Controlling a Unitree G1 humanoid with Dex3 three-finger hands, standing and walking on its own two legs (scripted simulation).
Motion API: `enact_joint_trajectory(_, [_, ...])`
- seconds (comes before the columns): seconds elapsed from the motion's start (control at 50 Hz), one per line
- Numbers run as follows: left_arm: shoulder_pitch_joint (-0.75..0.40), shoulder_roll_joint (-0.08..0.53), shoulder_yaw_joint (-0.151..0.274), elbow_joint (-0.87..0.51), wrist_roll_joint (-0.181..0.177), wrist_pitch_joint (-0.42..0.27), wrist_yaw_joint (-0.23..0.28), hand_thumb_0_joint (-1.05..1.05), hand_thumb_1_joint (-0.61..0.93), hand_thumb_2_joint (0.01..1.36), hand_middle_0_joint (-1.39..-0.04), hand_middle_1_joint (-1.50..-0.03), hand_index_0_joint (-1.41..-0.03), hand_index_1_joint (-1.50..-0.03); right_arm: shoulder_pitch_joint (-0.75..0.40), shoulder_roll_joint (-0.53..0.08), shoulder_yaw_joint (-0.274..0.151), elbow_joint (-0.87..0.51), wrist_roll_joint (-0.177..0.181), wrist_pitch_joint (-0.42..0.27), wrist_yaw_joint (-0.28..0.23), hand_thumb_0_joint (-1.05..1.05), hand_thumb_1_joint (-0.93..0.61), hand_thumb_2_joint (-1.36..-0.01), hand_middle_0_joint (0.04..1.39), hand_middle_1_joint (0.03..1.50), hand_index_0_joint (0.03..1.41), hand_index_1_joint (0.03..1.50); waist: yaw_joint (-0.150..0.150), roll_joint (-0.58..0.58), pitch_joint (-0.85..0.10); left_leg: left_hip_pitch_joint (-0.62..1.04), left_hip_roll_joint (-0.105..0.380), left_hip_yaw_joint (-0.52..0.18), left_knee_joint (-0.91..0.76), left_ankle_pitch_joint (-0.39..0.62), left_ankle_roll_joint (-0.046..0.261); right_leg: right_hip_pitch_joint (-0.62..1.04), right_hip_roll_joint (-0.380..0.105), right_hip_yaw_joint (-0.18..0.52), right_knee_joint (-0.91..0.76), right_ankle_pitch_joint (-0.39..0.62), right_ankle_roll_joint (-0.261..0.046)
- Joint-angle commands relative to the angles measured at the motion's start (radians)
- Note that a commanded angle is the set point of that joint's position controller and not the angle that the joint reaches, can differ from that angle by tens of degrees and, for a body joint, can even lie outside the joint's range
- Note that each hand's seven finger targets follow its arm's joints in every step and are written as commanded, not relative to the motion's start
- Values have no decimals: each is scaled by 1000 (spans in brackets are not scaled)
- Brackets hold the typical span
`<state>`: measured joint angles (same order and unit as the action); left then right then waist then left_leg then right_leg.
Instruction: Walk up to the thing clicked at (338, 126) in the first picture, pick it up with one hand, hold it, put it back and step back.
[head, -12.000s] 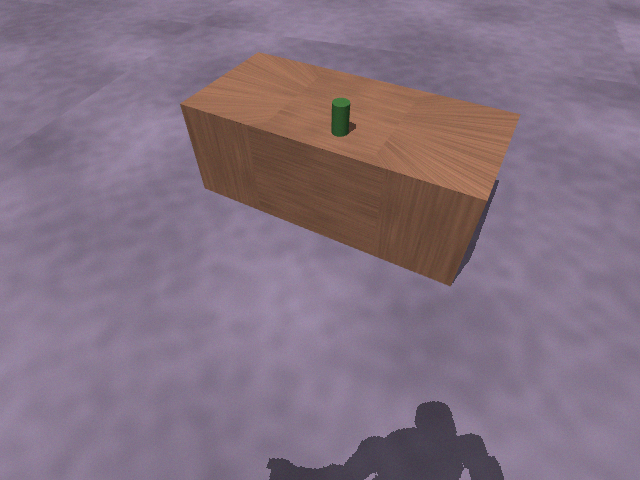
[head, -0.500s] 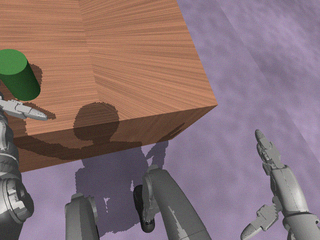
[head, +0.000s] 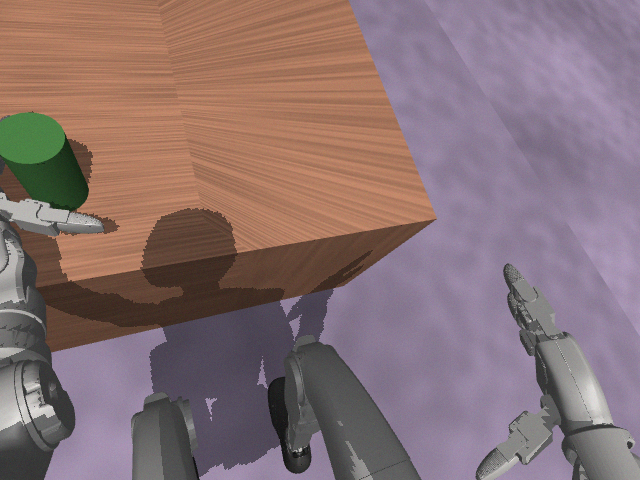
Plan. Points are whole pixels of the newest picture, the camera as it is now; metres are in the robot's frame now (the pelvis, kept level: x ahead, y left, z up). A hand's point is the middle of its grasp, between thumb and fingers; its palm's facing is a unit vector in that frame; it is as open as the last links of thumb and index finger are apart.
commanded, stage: close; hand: left
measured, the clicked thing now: (47, 167) +0.55 +0.18 -0.06
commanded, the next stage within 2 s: settle in 0.46 s
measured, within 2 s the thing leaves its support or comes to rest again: leaves its support in 0.84 s
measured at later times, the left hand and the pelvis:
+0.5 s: hand (49, 164) +0.54 +0.18 -0.05, palm faces +0.11 -0.99 +0.01, open 9.5 cm; pelvis +0.00 +0.00 +0.00, yaw -1 degrees
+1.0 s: hand (43, 146) +0.54 +0.17 -0.01, palm faces +0.11 -0.99 +0.00, open 8.8 cm; pelvis +0.00 +0.00 +0.02, yaw +0 degrees
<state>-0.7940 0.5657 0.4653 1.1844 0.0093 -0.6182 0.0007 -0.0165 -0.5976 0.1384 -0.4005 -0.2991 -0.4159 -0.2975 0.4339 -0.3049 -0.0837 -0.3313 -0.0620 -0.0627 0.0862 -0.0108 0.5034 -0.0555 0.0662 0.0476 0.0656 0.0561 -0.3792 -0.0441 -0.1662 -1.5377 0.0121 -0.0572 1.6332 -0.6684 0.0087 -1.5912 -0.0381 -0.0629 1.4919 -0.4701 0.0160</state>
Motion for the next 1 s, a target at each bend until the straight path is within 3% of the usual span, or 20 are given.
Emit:
enact_joint_trajectory(0.0, [-371, 129, -52, -101, 10, -55, -31, 0, -551, 233, -575, -435, -584, -429, 83, -183, -139, -178, 15, -46, -25, 0, 504, -50, 49, 49, 49, 49, -24, 305, -490, 355, -14, -21, -251, 290, -17, 347, 49, 5, -128, 180, -53])
enact_joint_trajectory(0.04, [-402, 233, -6, -145, 16, -59, -27, 0, -553, 279, -600, -477, -611, -470, 67, -208, -152, -227, 14, -44, -28, 0, 514, -48, 49, 49, 49, 49, -10, 335, -542, 361, -17, -13, -250, 288, -19, 387, 45, 12, -127, 183, -52])
enact_joint_trajectory(0.12, [-435, 240, 10, -96, -3, -58, -25, 0, -528, 335, -640, -533, -651, -527, 84, -198, -157, -206, 20, -42, -28, 0, 512, -49, 49, 49, 49, 49, -29, 327, -531, 326, -21, -10, -231, 262, -13, 390, 44, 24, -125, 170, -46])
enact_joint_trajectory(0.16, [-463, 319, 43, -141, 2, -65, -29, 0, -473, 385, -693, -582, -702, -578, 80, -207, -155, -203, 17, -45, -29, 0, 510, -50, 49, 49, 49, 49, -23, 350, -572, 316, -23, -3, -218, 278, -10, 422, 42, 39, -123, 190, -43])
enact_joint_trajectory(0.22, [-491, 235, -11, -142, 9, -67, -45, 0, -421, 504, -813, -717, -822, -715, 75, -189, -140, -251, 16, -50, -25, 0, 500, -53, 49, 49, 48, 49, -47, 369, -586, 339, -20, -7, -221, 303, -14, 418, 43, 32, -120, 212, -46])
enact_joint_trajectory(0.3, [-447, 302, 10, -178, 7, -51, -67, 0, -295, 618, -958, -850, -967, -847, 91, -208, -153, -246, 22, -43, -26, 0, 503, -51, 49, 49, 48, 49, -1, 434, -670, 416, -19, -10, -229, 377, -25, 448, 45, 27, -107, 255, -53])
enact_joint_trajectory(0.44, [-355, 202, -3, -143, -10, -19, -59, 0, -121, 777, -1147, -1036, -1157, -1032, 91, -188, -144, -204, 26, -41, -22, 0, 505, -50, 49, 49, 48, 49, 0, 386, -545, 374, -14, -8, -233, 360, -21, 386, 53, 11, -119, 229, -56])
enact_joint_trajectory(0.48, [-384, 146, -38, -165, -9, -30, -46, 0, -30, 857, -1213, -1110, -1223, -1107, 82, -182, -147, -216, 25, -47, -20, 0, 504, -50, 49, 49, 48, 49, -24, 375, -529, 381, -10, -15, -238, 353, -22, 355, 58, 0, -123, 217, -58])
enact_joint_trajectory(0.54, [-405, 228, -2, -175, 2, -45, -24, 0, 141, 1071, -1317, -1277, -1326, -1276, 78, -196, -148, -216, 25, -49, -26, 0, 528, -47, 48, 49, 48, 49, -21, 360, -511, 366, -8, -21, -253, 296, -23, 351, 58, -1, -128, 176, -56])
enact_joint_trajectory(0.64, [-417, 231, -10, -193, 9, -61, -14, 0, 361, 1262, -1284, -1333, -1276, -1355, 98, -208, -168, -252, 25, -45, -25, 0, 528, -56, 49, 50, 49, 50, -31, 374, -610, 411, -13, -16, -237, 348, -19, 411, 55, 9, -120, 228, -53])
enact_joint_trajectory(0.66, [-425, 252, 8, -205, 4, -61, -16, 0, 361, 1272, -1300, -1350, -1291, -1372, 103, -206, -165, -247, 28, -43, -24, 0, 528, -56, 49, 50, 49, 50, -18, 373, -611, 412, -15, -13, -241, 348, -19, 421, 53, 10, -120, 229, -53])
enact_joint_trajectory(0.7, [-431, 210, -18, -215, -3, -53, -28, 0, 381, 1317, -1316, -1384, -1308, -1407, 111, -197, -163, -235, 28, -41, -24, 0, 533, -56, 49, 50, 49, 50, -20, 396, -605, 435, -17, -13, -255, 329, -24, 409, 51, 11, -131, 215, -53])
enact_joint_trajectory(0.74, [-453, 266, 13, -291, 1, -49, -25, 0, 424, 1320, -1338, -1389, -1327, -1413, 113, -203, -174, -236, 27, -38, -26, 0, 526, -57, 49, 50, 49, 50, -9, 440, -644, 481, -16, -8, -259, 354, -27, 421, 50, 15, -133, 226, -55])
enact_joint_trajectory(0.76, [-476, 242, -15, -304, 2, -45, -31, 0, 407, 1321, -1336, -1391, -1325, -1415, 114, -187, -150, -217, 25, -36, -24, 0, 527, -57, 49, 50, 49, 50, 0, 469, -629, 510, -14, -15, -272, 369, -36, 397, 51, 10, -133, 219, -59])
enact_joint_trajectory(0.78, [-484, 254, 2, -334, -2, -43, -30, 0, 339, 1303, -1370, -1418, -1363, -1440, 107, -194, -160, -243, 26, -37, -26, 0, 522, -57, 49, 50, 49, 50, 0, 479, -662, 537, -12, -14, -270, 391, -37, 407, 52, 11, -134, 233, -59])
enact_joint_trajectory(0.8, [-487, 220, -23, -342, -7, -37, -36, 0, 296, 1305, -1383, -1433, -1375, -1457, 90, -191, -161, -245, 27, -38, -27, 0, 520, -58, 49, 50, 49, 50, 2, 489, -666, 560, -10, -19, -277, 413, -41, 412, 53, 9, -132, 242, -61])
enact_joint_trajectory(0.84, [-500, 244, -5, -365, -10, -28, -34, 0, 234, 1305, -1389, -1443, -1380, -1469, 87, -183, -149, -194, 22, -31, -30, 0, 515, -60, 49, 50, 49, 50, 19, 515, -671, 586, -8, -13, -273, 466, -43, 416, 53, 12, -137, 266, -62])
enact_joint_trajectory(0.88, [-508, 154, -62, -324, -19, -10, -39, 0, 229, 1311, -1386, -1443, -1375, -1471, 76, -168, -141, -153, 22, -27, -33, 0, 515, -60, 49, 50, 49, 50, 8, 483, -599, 557, -5, -19, -297, 417, -41, 399, 54, 9, -155, 234, -62])
enact_joint_trajectory(0.94, [-451, 195, -49, -263, 3, 11, -22, 0, 281, 1335, -1377, -1447, -1366, -1474, 43, -180, -139, -170, 20, -22, -39, 0, 527, -57, 49, 50, 49, 50, 25, 421, -555, 501, -8, -9, -321, 340, -31, 440, 53, 16, -187, 195, -56])
enact_joint_trajectory(0.98, [-444, 218, -29, -252, 2, 14, -15, 0, 282, 1338, -1364, -1450, -1359, -1473, 59, -177, -132, -160, 20, -15, -41, 0, 537, -55, 49, 50, 49, 50, 32, 400, -564, 512, -8, -10, -321, 374, -30, 457, 55, 15, -192, 222, -55])
